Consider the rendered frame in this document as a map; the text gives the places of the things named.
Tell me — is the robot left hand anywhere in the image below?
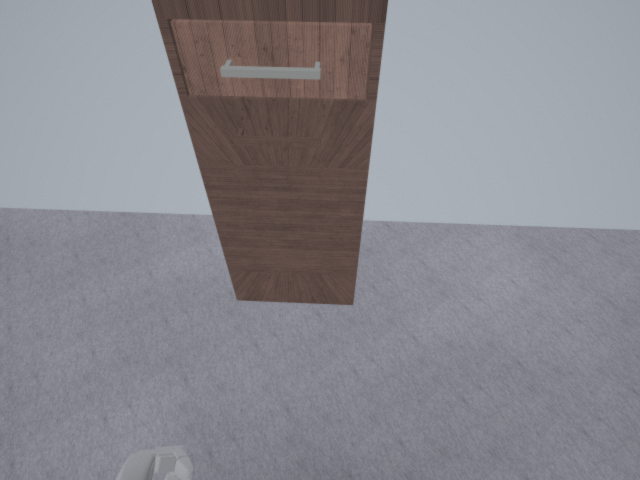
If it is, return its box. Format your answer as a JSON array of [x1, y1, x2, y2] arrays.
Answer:
[[116, 445, 194, 480]]

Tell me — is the cabinet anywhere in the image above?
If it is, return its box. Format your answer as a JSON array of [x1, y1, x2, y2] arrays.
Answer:
[[152, 0, 388, 305]]

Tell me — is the handle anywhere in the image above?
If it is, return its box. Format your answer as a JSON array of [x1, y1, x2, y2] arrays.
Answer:
[[233, 135, 321, 148], [220, 60, 321, 80]]

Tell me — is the drawer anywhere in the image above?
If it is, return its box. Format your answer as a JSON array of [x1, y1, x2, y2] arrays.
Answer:
[[170, 19, 372, 100]]

